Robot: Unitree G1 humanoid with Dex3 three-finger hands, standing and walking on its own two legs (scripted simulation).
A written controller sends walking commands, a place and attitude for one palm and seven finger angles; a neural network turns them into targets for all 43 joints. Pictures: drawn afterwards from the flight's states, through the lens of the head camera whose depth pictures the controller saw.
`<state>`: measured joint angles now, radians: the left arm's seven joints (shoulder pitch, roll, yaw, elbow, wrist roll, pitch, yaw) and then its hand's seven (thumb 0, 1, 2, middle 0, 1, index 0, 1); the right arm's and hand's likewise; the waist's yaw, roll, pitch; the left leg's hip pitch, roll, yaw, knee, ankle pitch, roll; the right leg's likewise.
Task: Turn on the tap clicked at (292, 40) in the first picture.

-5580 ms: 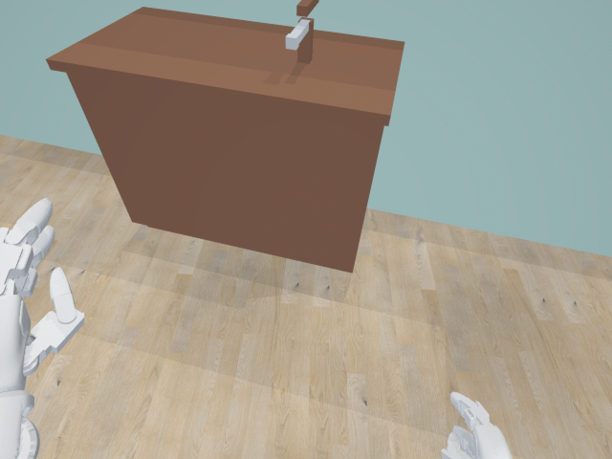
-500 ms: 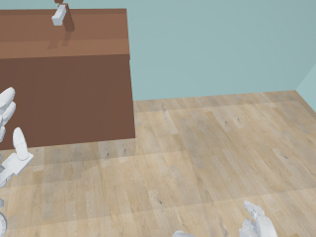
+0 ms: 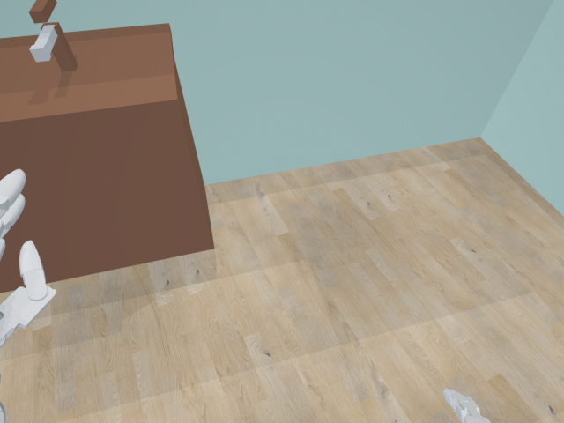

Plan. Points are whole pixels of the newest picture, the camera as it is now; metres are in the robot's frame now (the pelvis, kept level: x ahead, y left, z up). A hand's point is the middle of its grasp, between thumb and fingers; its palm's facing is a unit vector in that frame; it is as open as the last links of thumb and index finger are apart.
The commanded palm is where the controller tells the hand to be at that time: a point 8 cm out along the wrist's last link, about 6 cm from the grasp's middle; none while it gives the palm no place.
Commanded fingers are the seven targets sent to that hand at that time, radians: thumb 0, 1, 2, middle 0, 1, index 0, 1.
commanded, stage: take the last steps up to it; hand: left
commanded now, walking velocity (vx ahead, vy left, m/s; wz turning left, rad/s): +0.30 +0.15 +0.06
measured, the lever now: (40, 53) +0.83 +0.58 +0.12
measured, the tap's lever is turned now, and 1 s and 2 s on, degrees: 0 0 0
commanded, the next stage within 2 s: come to a stop and stand still in 1.78 s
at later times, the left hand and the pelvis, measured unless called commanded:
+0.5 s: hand (38, 259) +0.25 +0.27 +0.17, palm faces +0.42 -0.77 -0.48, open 7.4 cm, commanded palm +0.20 +0.31 +0.18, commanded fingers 0.00 0.90 0.90 -0.20 -0.30 -0.20 -0.30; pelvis +0.05 +0.02 +0.01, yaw +2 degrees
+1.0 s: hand (57, 174) +0.38 +0.31 +0.17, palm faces +0.41 -0.77 -0.49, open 7.4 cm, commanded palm +0.32 +0.35 +0.18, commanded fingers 0.00 0.90 0.90 -0.20 -0.30 -0.20 -0.30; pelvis +0.17 +0.07 +0.00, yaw +1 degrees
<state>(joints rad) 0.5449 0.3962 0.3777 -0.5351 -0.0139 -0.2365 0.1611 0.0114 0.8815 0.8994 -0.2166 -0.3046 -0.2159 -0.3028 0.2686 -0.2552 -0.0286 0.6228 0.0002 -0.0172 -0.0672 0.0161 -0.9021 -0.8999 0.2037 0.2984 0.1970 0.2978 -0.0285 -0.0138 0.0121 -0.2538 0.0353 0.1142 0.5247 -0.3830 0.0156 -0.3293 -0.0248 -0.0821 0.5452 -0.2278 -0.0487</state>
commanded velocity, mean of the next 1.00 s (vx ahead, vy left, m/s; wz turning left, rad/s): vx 0.30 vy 0.15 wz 0.01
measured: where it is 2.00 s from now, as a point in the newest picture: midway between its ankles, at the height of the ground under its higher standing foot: (227, 382)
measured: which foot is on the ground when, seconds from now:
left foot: down 0.00-0.20, up 0.22-0.54, down 0.56-0.84, up 0.86-1.00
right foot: down 0.00-0.58, up 0.60-0.82, down 0.84-1.00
